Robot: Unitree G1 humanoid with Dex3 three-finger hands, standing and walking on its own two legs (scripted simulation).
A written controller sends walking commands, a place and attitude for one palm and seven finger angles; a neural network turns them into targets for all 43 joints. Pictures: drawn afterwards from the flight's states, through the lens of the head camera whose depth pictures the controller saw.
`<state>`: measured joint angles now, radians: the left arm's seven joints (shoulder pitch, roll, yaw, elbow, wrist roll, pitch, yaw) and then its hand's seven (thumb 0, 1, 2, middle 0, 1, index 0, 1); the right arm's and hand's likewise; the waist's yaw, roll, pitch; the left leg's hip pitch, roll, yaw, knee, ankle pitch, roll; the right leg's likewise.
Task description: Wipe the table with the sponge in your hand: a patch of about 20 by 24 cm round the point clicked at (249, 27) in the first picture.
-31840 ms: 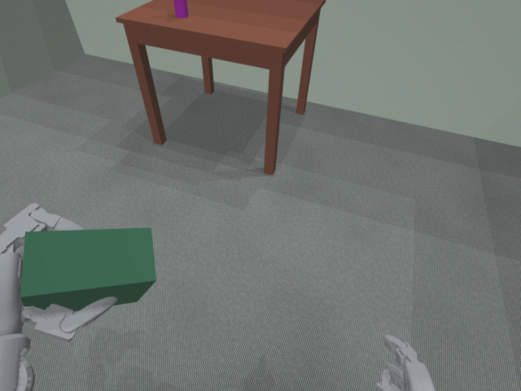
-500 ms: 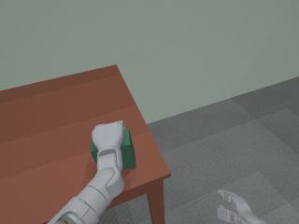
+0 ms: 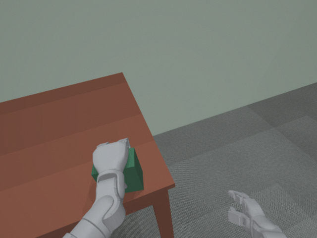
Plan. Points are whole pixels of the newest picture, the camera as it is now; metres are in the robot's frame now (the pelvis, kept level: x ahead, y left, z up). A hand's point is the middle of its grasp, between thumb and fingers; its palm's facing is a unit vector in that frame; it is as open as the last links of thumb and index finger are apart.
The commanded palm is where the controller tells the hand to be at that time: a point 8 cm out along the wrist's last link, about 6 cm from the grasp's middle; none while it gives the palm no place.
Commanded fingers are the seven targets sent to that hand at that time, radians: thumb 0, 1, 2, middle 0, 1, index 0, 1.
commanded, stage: slide back across to the middle lane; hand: left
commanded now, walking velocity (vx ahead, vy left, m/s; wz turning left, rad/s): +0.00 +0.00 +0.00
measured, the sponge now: (121, 176) +0.29 +0.15 +0.00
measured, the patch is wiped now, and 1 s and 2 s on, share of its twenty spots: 1.00 1.00 1.00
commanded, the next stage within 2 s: wipe forward along the middle lane in 0.70 s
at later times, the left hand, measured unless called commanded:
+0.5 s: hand (108, 172) +0.27 +0.17 +0.06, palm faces +0.04 -0.19 -0.98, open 10.2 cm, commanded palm +0.22 +0.19 +0.10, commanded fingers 0.00 0.10 1.30 -1.20 -1.60 -1.20 -1.60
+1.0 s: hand (95, 175) +0.26 +0.20 +0.06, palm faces +0.03 -0.14 -0.99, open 10.2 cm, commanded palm +0.23 +0.22 +0.09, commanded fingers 0.00 0.10 1.30 -1.20 -1.60 -1.20 -1.60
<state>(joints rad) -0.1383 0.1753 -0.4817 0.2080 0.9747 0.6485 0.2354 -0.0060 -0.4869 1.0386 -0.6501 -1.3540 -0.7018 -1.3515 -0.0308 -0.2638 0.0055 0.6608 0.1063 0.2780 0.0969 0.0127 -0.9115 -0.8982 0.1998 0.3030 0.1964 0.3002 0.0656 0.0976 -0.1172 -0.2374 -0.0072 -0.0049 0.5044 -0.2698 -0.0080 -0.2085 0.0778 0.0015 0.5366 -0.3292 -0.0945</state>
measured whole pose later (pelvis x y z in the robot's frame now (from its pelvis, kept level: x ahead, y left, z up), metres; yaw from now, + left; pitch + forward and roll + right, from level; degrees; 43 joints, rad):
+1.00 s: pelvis -0.01 -0.01 +0.00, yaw -2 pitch -1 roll +2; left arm 0.04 0.30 -0.28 0.04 0.93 0.53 0.17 -0.03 -0.50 1.04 -0.67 -1.34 -0.72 -1.34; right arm -0.01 -0.27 0.02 0.67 0.09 0.20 0.00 0.01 -0.91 -0.90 0.20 0.30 0.20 0.30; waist 0.07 0.10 -0.08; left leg -0.20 0.01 0.01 0.47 -0.25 0.00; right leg -0.18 0.10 0.03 0.50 -0.30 -0.10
